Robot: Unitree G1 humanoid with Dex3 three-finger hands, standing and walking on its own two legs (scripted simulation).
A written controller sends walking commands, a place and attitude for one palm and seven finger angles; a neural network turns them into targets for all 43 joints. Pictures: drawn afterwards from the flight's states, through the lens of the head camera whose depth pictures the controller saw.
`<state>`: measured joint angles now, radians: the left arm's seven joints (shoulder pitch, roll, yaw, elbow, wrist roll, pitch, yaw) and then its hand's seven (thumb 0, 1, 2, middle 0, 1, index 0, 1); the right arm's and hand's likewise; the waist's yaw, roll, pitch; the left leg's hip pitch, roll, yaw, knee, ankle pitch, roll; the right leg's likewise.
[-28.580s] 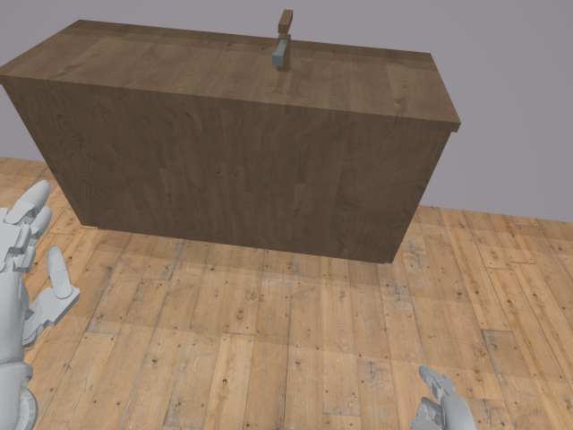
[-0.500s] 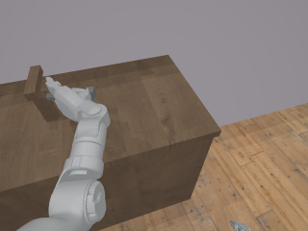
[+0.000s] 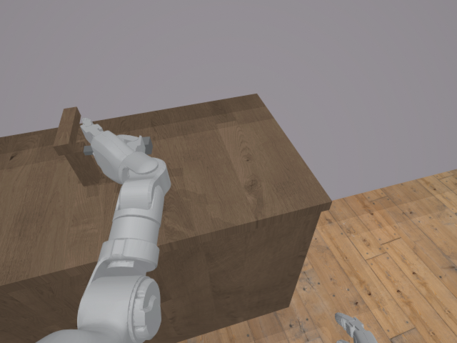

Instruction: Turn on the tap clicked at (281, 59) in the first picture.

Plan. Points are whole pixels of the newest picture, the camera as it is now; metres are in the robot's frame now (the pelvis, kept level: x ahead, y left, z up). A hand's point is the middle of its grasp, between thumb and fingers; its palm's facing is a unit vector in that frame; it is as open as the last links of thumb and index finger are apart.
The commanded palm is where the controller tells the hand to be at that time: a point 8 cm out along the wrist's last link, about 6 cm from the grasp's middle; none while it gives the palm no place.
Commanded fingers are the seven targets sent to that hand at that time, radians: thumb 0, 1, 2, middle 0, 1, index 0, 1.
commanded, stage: lift the hand up off the lever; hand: left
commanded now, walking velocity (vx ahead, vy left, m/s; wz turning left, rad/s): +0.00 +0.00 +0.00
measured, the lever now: (145, 145) +0.50 +0.22 +0.09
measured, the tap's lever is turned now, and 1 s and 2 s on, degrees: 80 80 80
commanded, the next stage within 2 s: draw the hand back beside the body in 0.36 s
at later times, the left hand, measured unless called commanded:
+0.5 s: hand (136, 138) +0.43 +0.20 +0.16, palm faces +0.79 -0.61 -0.08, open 7.8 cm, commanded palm +0.37 +0.21 +0.17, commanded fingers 0.00 0.90 0.90 -0.15 -0.16 -0.15 -0.16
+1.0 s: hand (94, 186) +0.29 +0.21 +0.18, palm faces +0.27 -0.94 -0.21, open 7.6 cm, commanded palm +0.27 +0.25 +0.17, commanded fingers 0.00 0.90 0.90 -0.18 -0.23 -0.18 -0.23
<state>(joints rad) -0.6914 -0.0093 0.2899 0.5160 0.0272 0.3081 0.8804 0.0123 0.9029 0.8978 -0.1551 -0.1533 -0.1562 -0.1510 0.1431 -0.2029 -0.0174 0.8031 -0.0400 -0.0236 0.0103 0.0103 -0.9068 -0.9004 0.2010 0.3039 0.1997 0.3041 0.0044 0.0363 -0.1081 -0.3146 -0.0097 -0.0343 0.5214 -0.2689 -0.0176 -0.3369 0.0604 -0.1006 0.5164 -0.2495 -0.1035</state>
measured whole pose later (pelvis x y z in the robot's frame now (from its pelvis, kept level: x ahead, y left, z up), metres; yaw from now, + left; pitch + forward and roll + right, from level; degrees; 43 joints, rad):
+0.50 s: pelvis +0.01 +0.00 +0.00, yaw -1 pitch +4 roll +1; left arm -0.67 0.02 0.30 0.46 0.03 0.33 0.84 0.01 0.90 0.90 -0.16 -0.15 -0.16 -0.15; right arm 0.16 -0.21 -0.02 0.79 -0.03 0.00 0.00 0.01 -0.91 -0.90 0.20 0.30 0.20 0.30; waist 0.00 0.03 -0.09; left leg -0.29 -0.01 -0.02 0.50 -0.27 -0.02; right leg -0.32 0.06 -0.09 0.50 -0.25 -0.10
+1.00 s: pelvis -0.01 +0.02 +0.01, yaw -1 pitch -6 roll +0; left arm -0.08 0.30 0.10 0.00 -0.10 -0.07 0.13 0.01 0.90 0.90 -0.17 -0.21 -0.18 -0.21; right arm 0.14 -0.24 0.02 0.68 0.03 -0.04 -0.03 0.01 -0.91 -0.90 0.20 0.30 0.20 0.30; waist 0.06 0.06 0.06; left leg -0.06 -0.01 -0.01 0.38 -0.21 0.01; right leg -0.08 0.06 -0.07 0.35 -0.16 -0.08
